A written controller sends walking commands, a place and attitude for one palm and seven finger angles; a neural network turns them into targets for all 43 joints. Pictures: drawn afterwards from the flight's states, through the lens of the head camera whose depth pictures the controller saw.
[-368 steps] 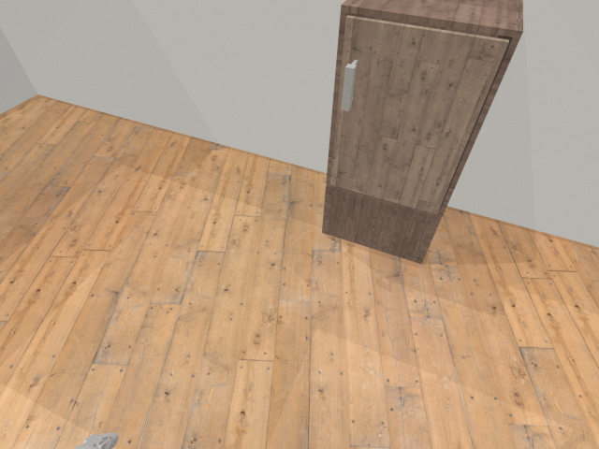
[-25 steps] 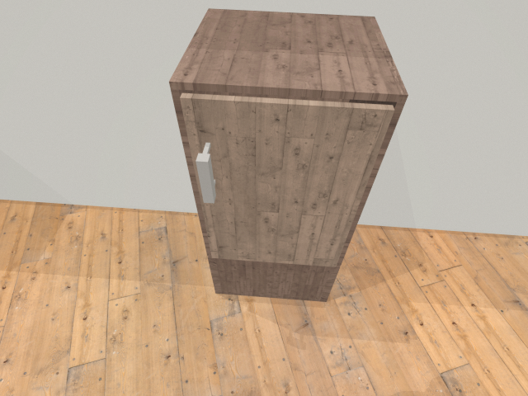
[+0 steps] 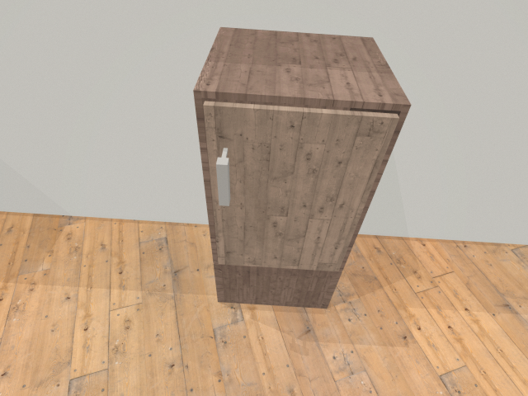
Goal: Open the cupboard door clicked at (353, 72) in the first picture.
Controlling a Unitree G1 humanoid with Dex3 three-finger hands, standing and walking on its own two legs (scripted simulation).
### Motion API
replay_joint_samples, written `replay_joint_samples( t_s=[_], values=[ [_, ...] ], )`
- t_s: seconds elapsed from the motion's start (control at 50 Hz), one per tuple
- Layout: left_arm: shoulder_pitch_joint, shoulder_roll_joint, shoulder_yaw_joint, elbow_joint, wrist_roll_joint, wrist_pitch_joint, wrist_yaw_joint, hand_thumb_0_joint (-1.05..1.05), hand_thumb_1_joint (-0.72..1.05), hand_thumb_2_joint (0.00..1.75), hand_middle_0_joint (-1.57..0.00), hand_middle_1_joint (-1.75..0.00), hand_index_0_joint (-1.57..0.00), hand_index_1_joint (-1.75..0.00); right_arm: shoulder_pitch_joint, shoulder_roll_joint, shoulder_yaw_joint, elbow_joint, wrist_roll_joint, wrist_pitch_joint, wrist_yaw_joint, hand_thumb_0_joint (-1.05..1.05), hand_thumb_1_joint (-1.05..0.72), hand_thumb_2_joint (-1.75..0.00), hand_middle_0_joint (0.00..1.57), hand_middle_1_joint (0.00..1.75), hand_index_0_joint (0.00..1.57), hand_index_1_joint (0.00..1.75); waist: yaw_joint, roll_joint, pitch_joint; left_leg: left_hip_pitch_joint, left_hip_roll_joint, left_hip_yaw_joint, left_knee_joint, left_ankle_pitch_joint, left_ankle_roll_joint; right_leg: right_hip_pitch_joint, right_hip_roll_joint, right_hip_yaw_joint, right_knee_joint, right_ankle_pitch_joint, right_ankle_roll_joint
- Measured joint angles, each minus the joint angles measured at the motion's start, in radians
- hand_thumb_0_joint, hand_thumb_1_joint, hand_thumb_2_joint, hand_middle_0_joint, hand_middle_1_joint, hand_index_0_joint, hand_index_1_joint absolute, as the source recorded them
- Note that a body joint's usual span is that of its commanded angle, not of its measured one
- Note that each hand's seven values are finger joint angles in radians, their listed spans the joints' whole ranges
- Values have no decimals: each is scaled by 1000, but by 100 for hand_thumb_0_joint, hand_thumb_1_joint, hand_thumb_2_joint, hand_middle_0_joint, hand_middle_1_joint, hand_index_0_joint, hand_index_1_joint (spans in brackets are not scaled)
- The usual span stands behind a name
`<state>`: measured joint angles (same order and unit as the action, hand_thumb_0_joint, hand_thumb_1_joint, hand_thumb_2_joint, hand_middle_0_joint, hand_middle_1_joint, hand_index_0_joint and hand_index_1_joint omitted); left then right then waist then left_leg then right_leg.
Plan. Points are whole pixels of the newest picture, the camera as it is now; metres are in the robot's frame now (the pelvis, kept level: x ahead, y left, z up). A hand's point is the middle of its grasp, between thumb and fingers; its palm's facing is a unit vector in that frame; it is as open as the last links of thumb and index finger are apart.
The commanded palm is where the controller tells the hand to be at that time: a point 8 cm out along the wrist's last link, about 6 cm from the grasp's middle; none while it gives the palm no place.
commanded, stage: come to a stop and stand still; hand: left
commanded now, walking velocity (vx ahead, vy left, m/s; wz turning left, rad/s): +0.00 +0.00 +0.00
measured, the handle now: (224, 176) +0.59 +0.13 -0.03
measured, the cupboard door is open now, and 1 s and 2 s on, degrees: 0 0 0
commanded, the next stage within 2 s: look again from close up in 0.52 s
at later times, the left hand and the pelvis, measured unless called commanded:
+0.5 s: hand out of the picture -0.10 +0.17 -0.18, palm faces +0.07 -0.99 -0.15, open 7.4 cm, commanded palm none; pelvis -0.01 +0.02 +0.00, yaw +0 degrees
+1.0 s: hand out of the picture -0.11 +0.14 -0.18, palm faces +0.08 -0.99 -0.13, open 7.4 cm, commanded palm none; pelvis -0.03 +0.01 +0.00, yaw -1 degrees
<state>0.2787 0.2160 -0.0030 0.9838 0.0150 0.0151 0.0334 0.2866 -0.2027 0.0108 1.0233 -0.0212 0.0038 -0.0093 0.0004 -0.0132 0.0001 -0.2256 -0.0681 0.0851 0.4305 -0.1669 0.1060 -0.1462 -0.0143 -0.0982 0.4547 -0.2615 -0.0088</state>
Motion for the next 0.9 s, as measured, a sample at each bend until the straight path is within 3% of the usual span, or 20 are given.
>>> replay_joint_samples(
  t_s=[0.42,0.9],
  values=[
    [176,-94,-4,137,9,4,20,0,90,90,-20,-30,-20,-30,20,71,-13,86,15,10,-16,0,-92,-90,20,30,20,30,21,-11,2,18,-35,19,-92,59,15,-18,-33,21,-20,35,29],
    [206,-136,12,129,10,-11,24,0,91,90,-20,-30,-20,-30,55,100,-26,98,9,19,-15,0,-91,-90,20,30,20,30,15,9,-25,-23,-18,15,-69,54,-17,-58,-10,32,-7,49,6]
  ],
)
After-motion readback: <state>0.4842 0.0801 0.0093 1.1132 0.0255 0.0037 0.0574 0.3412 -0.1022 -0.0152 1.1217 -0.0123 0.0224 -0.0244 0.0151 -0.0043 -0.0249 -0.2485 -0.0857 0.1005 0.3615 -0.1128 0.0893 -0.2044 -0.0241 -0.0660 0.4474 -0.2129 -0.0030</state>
